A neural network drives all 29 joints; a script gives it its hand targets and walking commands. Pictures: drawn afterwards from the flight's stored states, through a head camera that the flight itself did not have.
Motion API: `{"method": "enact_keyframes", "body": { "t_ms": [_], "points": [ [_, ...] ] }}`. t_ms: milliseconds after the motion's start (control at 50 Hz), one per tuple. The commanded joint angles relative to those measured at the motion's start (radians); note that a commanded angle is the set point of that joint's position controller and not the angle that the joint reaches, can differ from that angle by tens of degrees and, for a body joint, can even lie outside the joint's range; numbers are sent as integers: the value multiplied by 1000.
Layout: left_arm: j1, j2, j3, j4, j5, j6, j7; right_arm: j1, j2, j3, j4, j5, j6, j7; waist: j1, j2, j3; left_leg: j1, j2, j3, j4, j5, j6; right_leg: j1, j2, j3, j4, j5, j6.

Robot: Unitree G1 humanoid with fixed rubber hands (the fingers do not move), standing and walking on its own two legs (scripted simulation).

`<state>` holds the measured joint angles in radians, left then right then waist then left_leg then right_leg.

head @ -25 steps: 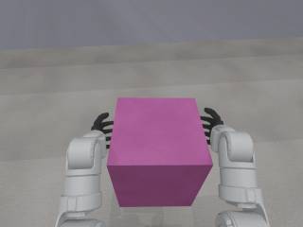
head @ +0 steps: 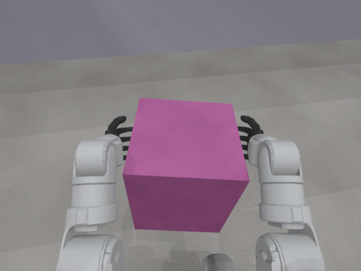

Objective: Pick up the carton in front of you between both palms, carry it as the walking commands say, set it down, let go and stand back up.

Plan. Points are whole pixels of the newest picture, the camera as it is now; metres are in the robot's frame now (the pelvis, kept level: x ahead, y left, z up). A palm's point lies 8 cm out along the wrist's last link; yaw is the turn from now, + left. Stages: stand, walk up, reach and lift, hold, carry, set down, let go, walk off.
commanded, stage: carry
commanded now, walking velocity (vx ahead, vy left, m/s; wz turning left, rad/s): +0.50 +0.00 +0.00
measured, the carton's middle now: (181, 168) +0.35 -0.01 +0.02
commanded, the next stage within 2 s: none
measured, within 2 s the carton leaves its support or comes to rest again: neither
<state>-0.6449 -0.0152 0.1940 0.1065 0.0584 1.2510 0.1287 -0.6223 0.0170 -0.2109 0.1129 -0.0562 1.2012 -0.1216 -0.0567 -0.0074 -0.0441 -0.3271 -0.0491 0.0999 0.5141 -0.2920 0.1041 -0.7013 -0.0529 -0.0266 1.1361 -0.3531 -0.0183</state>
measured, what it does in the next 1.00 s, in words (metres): walks ahead: right foot, then left foot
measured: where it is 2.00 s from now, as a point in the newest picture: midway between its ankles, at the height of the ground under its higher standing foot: (177, 206)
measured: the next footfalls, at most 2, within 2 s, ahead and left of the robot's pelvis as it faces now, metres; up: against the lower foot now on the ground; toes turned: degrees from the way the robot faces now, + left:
right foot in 0.22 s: +0.36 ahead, -0.10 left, +0.00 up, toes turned -6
left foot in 0.66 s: +0.64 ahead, +0.07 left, +0.00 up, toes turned -10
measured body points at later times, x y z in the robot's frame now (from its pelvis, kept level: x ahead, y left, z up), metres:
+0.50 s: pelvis +0.34 -0.05 +0.02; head +0.40 -0.06 +0.46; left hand +0.67 +0.13 +0.08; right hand +0.70 -0.17 +0.08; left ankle +0.39 +0.11 -0.67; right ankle +0.32 -0.10 -0.73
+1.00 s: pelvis +0.58 -0.03 +0.00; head +0.54 -0.03 +0.45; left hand +0.85 +0.12 +0.09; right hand +0.85 -0.19 +0.09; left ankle +0.60 +0.06 -0.73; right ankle +0.53 -0.13 -0.73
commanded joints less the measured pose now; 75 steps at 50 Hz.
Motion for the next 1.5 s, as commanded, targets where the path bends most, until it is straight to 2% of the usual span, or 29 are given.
{"method": "enact_keyframes", "body": {
  "t_ms": [0,120,160,180,200,220,240,260,280,300,320,360,400,440,520,620,640,660,680,700,720,760,820,860,900,980,1080,1260,1480],
  "points": [
    [-716,-1085,-612,-156,-367,-76,-184,-822,1153,687,-188,511,-24,251,-15,100,-410,458,285,-303,-136,526,114,-150,-20,-14,-114,89,12],
    [-614,-1005,-625,-173,-316,-77,-171,-713,1097,702,-177,493,-27,253,-18,124,-374,515,192,-124,-82,867,39,48,84,-143,-556,348,-33],
    [-591,-991,-632,-151,-316,-72,-183,-656,1077,688,-134,465,-28,255,5,177,-411,485,184,-78,13,1030,-9,286,130,-189,-677,429,-56],
    [-589,-998,-637,-139,-322,-73,-192,-638,1071,684,-112,454,-30,258,40,189,-459,433,182,-34,134,1025,-46,475,118,-190,-746,490,-64],
    [-585,-1000,-635,-132,-327,-76,-203,-639,1071,687,-93,448,-33,262,87,135,-502,296,165,-19,289,837,-71,698,51,-139,-756,514,-65],
    [-568,-1002,-628,-111,-334,-79,-213,-646,1074,691,-76,441,-37,266,92,-16,-559,59,113,-30,454,262,-88,941,-162,101,-636,759,-78],
    [-571,-978,-614,-82,-326,-86,-219,-627,1119,683,-44,436,-32,267,88,-262,-659,-278,-22,-88,778,-262,-118,1227,-388,497,-633,804,-286],
    [-531,-1030,-635,-64,-350,-90,-228,-615,1107,680,-52,425,-35,264,94,-216,-667,-355,12,-144,858,-238,-89,1195,-359,529,-694,597,-294],
    [-567,-1067,-649,-110,-371,-101,-237,-649,1138,691,-79,429,-41,262,101,-168,-575,-399,41,-145,833,-184,-79,1100,-301,451,-728,572,-251],
    [-618,-1100,-665,-160,-396,-106,-244,-658,1155,691,-100,422,-49,256,94,-57,-526,-394,70,-139,759,-124,-84,1022,-280,372,-750,593,-212],
    [-649,-1135,-683,-204,-420,-109,-250,-639,1164,692,-123,414,-56,249,86,-32,-488,-374,89,-125,683,-88,-94,959,-258,311,-777,611,-185],
    [-644,-1170,-707,-261,-448,-112,-259,-574,1173,697,-161,388,-64,230,73,-61,-491,-309,103,-104,571,-58,-105,902,-234,234,-818,595,-152],
    [-584,-1166,-723,-295,-451,-111,-271,-485,1169,709,-187,354,-73,215,74,-87,-486,-322,101,-67,476,-47,-118,913,-220,178,-835,642,-152],
    [-504,-1150,-737,-310,-442,-108,-284,-405,1158,730,-216,326,-80,205,75,-97,-456,-355,92,-27,380,-10,-130,935,-203,112,-817,822,-146],
    [-329,-1106,-754,-364,-408,-98,-304,-286,1125,779,-318,300,-78,205,74,-149,-404,-294,46,44,176,184,-140,920,-141,-32,-780,1092,-87],
    [-54,-1021,-751,-426,-323,-77,-303,-90,1063,822,-416,302,-35,243,70,-137,-360,37,-1,138,-198,503,-137,809,-79,-153,-600,996,-31],
    [-23,-1018,-755,-433,-312,-71,-305,-58,1051,824,-422,302,-25,256,58,-108,-364,210,32,123,-270,634,-128,707,-73,-155,-528,888,2],
    [12,-1018,-750,-431,-306,-64,-307,-32,1045,819,-428,311,-12,267,54,-50,-379,400,174,5,-196,928,-105,558,-63,-136,-444,607,36],
    [-7,-1019,-761,-460,-316,-49,-308,6,1050,809,-411,311,-6,278,33,140,-486,714,419,-230,-1,1439,44,294,-22,-73,-268,129,77],
    [-6,-999,-765,-471,-322,-38,-309,46,1042,797,-389,321,-3,283,29,196,-524,741,454,-298,-20,1475,129,214,37,-19,-187,-233,81],
    [-9,-998,-775,-476,-328,-36,-310,46,1037,794,-400,329,-4,287,36,167,-503,660,439,-274,-80,1303,133,211,19,24,-212,-254,69],
    [-43,-1024,-793,-492,-350,-38,-312,1,1067,802,-427,345,-1,289,53,104,-442,463,386,-202,-166,869,69,316,-32,30,-496,-245,45],
    [-27,-1050,-798,-485,-356,-40,-307,7,1077,801,-436,352,3,294,54,131,-435,283,308,-89,-205,432,-2,521,8,-71,-686,10,53],
    [-18,-1052,-801,-474,-352,-40,-307,5,1066,801,-432,349,5,299,52,95,-402,209,259,-44,-210,182,-50,548,-42,-45,-750,149,56],
    [-34,-1040,-800,-468,-352,-31,-308,-6,1063,800,-405,346,10,302,51,25,-323,161,231,-29,-149,258,-84,526,-127,-1,-732,233,48],
    [14,-1004,-780,-415,-343,-24,-307,25,1022,792,-374,335,23,297,52,-12,-315,179,223,-24,7,541,-83,515,-132,-1,-659,562,21],
    [10,-1003,-773,-392,-335,-28,-304,6,1014,796,-367,331,25,294,54,-32,-330,142,201,-8,67,542,-98,548,-127,-3,-611,785,12],
    [27,-1044,-798,-388,-318,-82,-311,26,1061,822,-358,319,-29,304,55,-15,-346,159,205,-15,78,506,-91,554,-115,-4,-596,708,-1],
    [59,-984,-755,-315,-237,-230,-316,68,1000,770,-279,230,-178,305,56,1,-297,159,216,-35,31,420,-79,521,-102,3,-639,496,-12]
  ]
}}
